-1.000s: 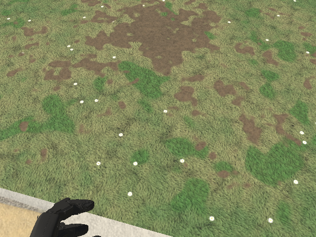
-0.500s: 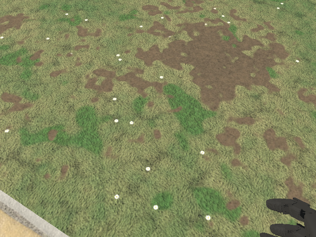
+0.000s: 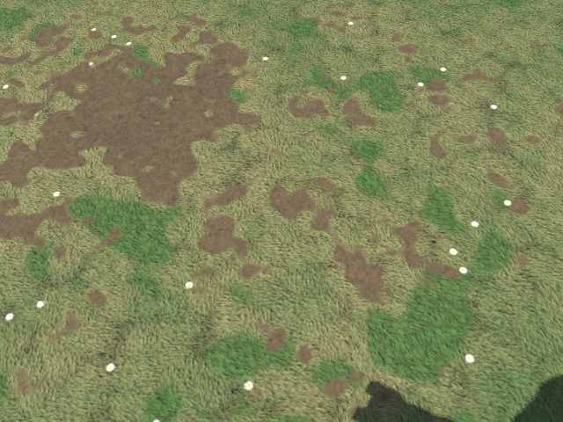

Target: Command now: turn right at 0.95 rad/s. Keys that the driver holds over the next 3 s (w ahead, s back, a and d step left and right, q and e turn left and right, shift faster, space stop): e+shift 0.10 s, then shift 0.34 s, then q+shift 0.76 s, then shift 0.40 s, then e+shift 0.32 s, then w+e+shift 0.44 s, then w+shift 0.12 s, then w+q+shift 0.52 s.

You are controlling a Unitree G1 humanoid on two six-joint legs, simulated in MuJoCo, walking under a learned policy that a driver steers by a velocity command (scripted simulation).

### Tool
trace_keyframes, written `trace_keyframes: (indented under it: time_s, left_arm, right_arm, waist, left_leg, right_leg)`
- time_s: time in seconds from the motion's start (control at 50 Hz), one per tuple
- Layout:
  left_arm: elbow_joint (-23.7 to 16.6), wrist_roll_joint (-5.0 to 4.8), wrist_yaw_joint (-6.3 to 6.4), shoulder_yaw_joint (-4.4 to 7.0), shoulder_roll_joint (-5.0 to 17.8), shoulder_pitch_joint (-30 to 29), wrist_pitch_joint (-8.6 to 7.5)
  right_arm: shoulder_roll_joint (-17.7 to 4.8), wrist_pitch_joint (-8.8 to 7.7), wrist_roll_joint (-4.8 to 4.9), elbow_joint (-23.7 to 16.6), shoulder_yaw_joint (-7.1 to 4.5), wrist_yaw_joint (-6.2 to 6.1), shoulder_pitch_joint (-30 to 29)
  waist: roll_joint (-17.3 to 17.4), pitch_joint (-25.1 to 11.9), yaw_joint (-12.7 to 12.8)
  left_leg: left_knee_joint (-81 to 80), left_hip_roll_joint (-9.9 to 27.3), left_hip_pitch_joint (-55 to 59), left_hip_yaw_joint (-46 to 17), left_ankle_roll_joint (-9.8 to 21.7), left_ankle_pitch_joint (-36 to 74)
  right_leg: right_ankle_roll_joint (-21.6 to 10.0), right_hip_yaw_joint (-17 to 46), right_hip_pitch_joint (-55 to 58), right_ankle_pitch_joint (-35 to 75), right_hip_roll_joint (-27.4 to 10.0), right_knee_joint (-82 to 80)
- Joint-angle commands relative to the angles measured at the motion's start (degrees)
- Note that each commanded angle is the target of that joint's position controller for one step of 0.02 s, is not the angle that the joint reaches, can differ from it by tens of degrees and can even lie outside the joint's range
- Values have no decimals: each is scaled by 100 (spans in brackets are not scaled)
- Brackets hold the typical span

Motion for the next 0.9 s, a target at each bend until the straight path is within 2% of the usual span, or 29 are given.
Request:
trace_keyframes:
  time_s: [0.02,0.06,0.1,0.16,0.22,0.28,0.32,0.34,0.36,0.38,0.4,0.42,0.44,0.46,0.48,0.5,0.52,0.56,0.62,0.66,0.68,0.7,0.72,0.74,0.76,0.78,0.8,0.84,0.9]
  left_arm:
    - [-417,-158,134,309,1008,-64,-130]
    - [-516,-107,216,258,922,-289,-54]
    - [-504,-107,267,282,960,-210,-32]
    - [-496,-98,313,261,942,-248,-10]
    - [-458,-25,265,210,909,-230,16]
    - [-432,-3,195,144,842,-284,29]
    - [-415,-30,176,95,770,-385,28]
    - [-412,-64,178,64,706,-478,32]
    - [-369,-67,185,30,598,-377,21]
    - [-356,33,189,-39,370,-139,-17]
    - [-361,2,180,-32,337,152,-66]
    - [-339,52,205,50,657,-86,-99]
    - [-334,-13,219,142,860,-318,-94]
    - [-232,2,238,114,651,-337,-63]
    - [-154,68,232,49,385,-219,-24]
    - [-91,84,204,-24,126,-165,-14]
    - [-101,59,190,-58,15,-304,-41]
    - [-82,-40,206,21,151,-434,-98]
    - [56,-127,216,84,178,-198,-164]
    - [219,-106,184,152,257,126,-224]
    - [269,-48,193,224,453,388,-229]
    - [351,102,198,356,957,403,-183]
    - [197,259,189,337,856,106,-213]
    - [68,268,226,227,554,-94,-262]
    - [1,207,281,170,383,-392,-283]
    - [-3,89,311,165,357,-612,-296]
    - [22,19,336,162,375,-593,-305]
    - [120,51,372,200,497,-335,-255]
    - [195,60,362,267,693,-146,-184]
  right_arm:
    - [-493,-138,-61,-597,-101,-130,-432]
    - [-423,-151,-66,-486,-95,-86,-225]
    - [-286,-168,-13,-428,-40,-53,-233]
    - [-214,-139,12,-328,33,-4,-213]
    - [-257,-121,32,-350,50,56,-265]
    - [-307,-154,45,-406,50,99,-254]
    - [-278,-203,54,-420,56,139,-138]
    - [-227,-236,45,-388,64,166,8]
    - [-265,-262,-14,-388,60,179,84]
    - [-563,-266,-136,-478,21,152,103]
    - [-775,-230,-218,-405,-5,128,-62]
    - [-401,-244,-196,-450,79,116,-35]
    - [-369,-252,-143,-447,90,97,24]
    - [-280,-255,-107,-425,141,85,-14]
    - [-172,-258,-33,-419,200,101,-179]
    - [-203,-216,35,-410,197,110,-310]
    - [-437,-129,96,-436,106,115,-301]
    - [-864,21,152,-461,-81,99,84]
    - [-806,105,248,-569,-126,56,58]
    - [-706,156,318,-651,-130,-17,-90]
    - [-555,160,304,-708,-96,-42,-117]
    - [-296,125,302,-906,-35,-27,-257]
    - [-437,78,227,-876,-76,9,-53]
    - [-746,65,177,-779,-203,49,88]
    - [-767,114,209,-632,-256,73,283]
    - [-652,181,209,-563,-233,83,411]
    - [-504,223,207,-584,-175,103,324]
    - [-313,253,240,-761,-80,175,46]
    - [-197,270,221,-1027,14,291,-264]
  waist:
    - [-817,-930,69]
    - [-855,-1051,-77]
    - [-757,-1099,-33]
    - [-895,-1165,59]
    - [-1058,-1081,174]
    - [-1131,-975,235]
    - [-1133,-927,150]
    - [-1093,-893,12]
    - [-939,-858,-33]
    - [-183,-958,130]
    - [1113,-789,520]
    - [1189,-826,224]
    - [963,-756,65]
    - [645,-799,94]
    - [574,-741,192]
    - [614,-639,260]
    - [728,-470,179]
    - [875,-519,-40]
    - [971,-742,46]
    - [881,-933,220]
    - [557,-1092,284]
    - [-1087,-756,160]
    - [-1777,-711,151]
    - [-1275,-680,94]
    - [-901,-670,-81]
    - [-779,-542,-161]
    - [-795,-456,-72]
    - [-905,-391,146]
    - [-995,-504,343]
  left_leg:
    - [559,-150,-1578,-698,83,465]
    - [355,-372,-1076,-646,12,888]
    - [-333,-572,-928,-685,-53,1098]
    - [-1122,-591,-554,-678,-126,1289]
    - [-1492,-569,-77,-637,-90,1150]
    - [-1862,-534,233,-593,19,870]
    - [-2482,-519,620,-525,138,991]
    - [-3153,-516,1053,-458,229,1511]
    - [-3729,-329,1570,-598,352,2312]
    - [-3943,483,2067,-1384,630,3318]
    - [-4048,1216,1947,-2234,1465,4225]
    - [-4272,1603,1802,-2752,1989,4002]
    - [-4271,1543,1907,-2673,2020,3798]
    - [-4249,1292,1854,-2466,1843,3496]
    - [-4239,1061,1766,-2223,1628,3232]
    - [-4180,752,1693,-1952,1421,3128]
    - [-4081,469,1643,-1782,1324,3201]
    - [-3965,432,1982,-2068,1447,3447]
    - [-3906,456,2226,-2567,1470,3326]
    - [-3710,277,1683,-2522,1214,3162]
    - [-3315,80,962,-2305,953,2553]
    - [-2459,-627,-307,-1270,557,1223]
    - [-1218,-769,-805,-731,293,-477]
    - [-64,-464,-925,-791,136,-581]
    - [408,-380,-886,-762,47,-322]
    - [554,-279,-1032,-698,-62,58]
    - [531,-175,-1201,-605,-145,364]
    - [208,-111,-1196,-287,-261,697]
    - [-680,12,-839,-67,-221,773]
  right_leg:
    - [-1061,2078,1787,2641,-1391,-1373]
    - [-991,1917,1405,2736,-1107,-1346]
    - [-952,2012,1403,2484,-967,-1304]
    - [-904,2051,1323,2104,-950,-1169]
    - [-949,2294,996,1954,-978,-1104]
    - [-1014,2580,959,2179,-1008,-973]
    - [-971,2687,953,2288,-924,-854]
    - [-846,2643,835,2112,-787,-778]
    - [-612,2560,627,1585,-596,-705]
    - [-259,2115,289,473,-170,-117]
    - [114,1200,-119,-1028,568,503]
    - [394,1005,-213,-1705,390,1130]
    - [528,942,-405,-1808,311,1793]
    - [649,978,-330,-1750,216,1981]
    - [762,914,-200,-1570,21,1765]
    - [819,740,-32,-1391,-64,1214]
    - [826,462,62,-1240,61,701]
    - [806,204,24,-1021,353,238]
    - [624,267,286,-533,440,-670]
    - [415,247,1221,270,314,-1413]
    - [185,551,1969,596,-224,-1460]
    - [-438,1543,2096,1158,-1146,-1595]
    - [-1162,2413,2011,2163,-2207,-1834]
    - [-1360,2266,1897,2872,-2426,-1788]
    - [-1165,1709,1825,2978,-2124,-1662]
    - [-953,1232,1864,2957,-1834,-1575]
    - [-874,917,1944,3068,-1716,-1566]
    - [-904,463,1976,3126,-1573,-1619]
    - [-938,122,2117,2910,-1709,-1587]
Next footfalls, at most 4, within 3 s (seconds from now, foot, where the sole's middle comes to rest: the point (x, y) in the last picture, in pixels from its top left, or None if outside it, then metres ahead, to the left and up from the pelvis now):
0.36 left None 0.12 0.12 -0.77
0.66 right None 0.02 -0.11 -0.77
1.06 left None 0.05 0.17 -0.77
1.54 right None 0.16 -0.03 -0.77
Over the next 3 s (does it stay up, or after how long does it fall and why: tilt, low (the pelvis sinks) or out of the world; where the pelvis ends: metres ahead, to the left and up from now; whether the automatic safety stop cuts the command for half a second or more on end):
stays up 0.77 -0.13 0.01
